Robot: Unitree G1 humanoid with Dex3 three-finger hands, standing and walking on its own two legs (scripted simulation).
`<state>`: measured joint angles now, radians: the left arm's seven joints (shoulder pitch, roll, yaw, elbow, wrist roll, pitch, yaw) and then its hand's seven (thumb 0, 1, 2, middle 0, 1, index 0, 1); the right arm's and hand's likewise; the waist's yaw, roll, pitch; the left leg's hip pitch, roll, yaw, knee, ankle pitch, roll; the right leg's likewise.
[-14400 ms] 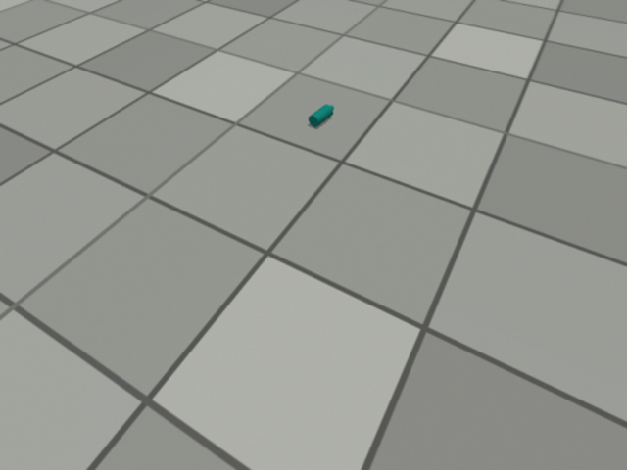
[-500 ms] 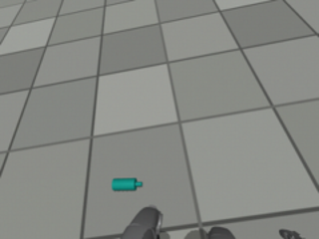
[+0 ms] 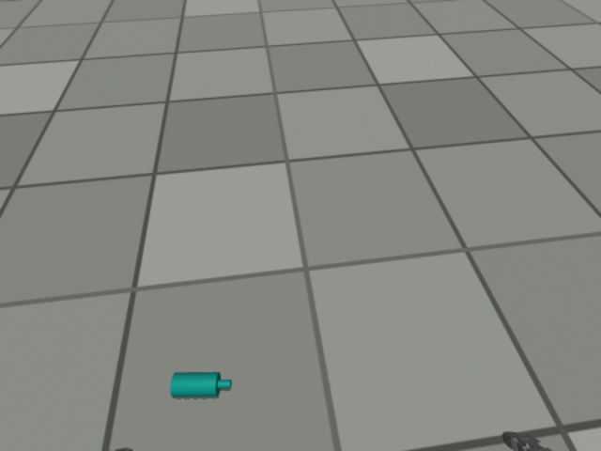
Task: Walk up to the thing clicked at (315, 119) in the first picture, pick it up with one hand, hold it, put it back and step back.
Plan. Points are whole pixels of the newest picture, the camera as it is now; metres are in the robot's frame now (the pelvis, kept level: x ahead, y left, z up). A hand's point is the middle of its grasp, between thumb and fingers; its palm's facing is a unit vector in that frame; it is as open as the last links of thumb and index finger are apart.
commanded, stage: stand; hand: left
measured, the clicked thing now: (202, 384) +0.43 +0.32 -0.73
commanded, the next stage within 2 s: none
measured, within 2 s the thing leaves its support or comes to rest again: neither
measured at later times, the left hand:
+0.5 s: hand out of the picture +0.10 +0.26 -0.14, palm faces -0.01 -0.94 -0.33, open 7.4 cm
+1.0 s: hand out of the picture +0.09 +0.26 -0.14, palm faces -0.01 -0.94 -0.35, open 7.4 cm
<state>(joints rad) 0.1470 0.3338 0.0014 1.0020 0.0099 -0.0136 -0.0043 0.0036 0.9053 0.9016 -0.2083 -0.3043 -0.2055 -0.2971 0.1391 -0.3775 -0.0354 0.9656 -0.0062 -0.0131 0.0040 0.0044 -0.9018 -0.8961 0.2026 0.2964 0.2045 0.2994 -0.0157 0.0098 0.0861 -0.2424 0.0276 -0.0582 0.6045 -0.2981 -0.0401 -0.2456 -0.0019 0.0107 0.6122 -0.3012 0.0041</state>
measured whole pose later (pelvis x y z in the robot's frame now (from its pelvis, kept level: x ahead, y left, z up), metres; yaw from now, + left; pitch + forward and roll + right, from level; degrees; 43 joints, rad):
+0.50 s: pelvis +0.00 +0.00 +0.02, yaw +0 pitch -3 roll +0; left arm 0.08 0.36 0.01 1.13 0.00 -0.02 -0.01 0.00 0.91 0.90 -0.20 -0.30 -0.20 -0.30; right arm 0.10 -0.35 0.00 1.14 -0.01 -0.01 0.01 0.01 -0.90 -0.90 0.20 0.30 0.21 0.30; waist 0.00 -0.01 0.06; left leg -0.15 0.03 -0.05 0.38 -0.18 -0.04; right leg -0.15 -0.01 0.02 0.38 -0.18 0.01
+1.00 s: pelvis +0.02 +0.01 +0.02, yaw +0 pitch -1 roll +0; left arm 0.10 0.35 0.01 1.15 0.00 -0.02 -0.01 0.00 0.91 0.90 -0.20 -0.30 -0.20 -0.30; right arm 0.06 -0.35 0.00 1.15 -0.01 -0.01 0.01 0.00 -0.90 -0.90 0.20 0.30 0.21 0.30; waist 0.00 0.01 0.05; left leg -0.14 0.03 -0.05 0.35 -0.18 -0.04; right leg -0.14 -0.01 0.02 0.35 -0.18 0.02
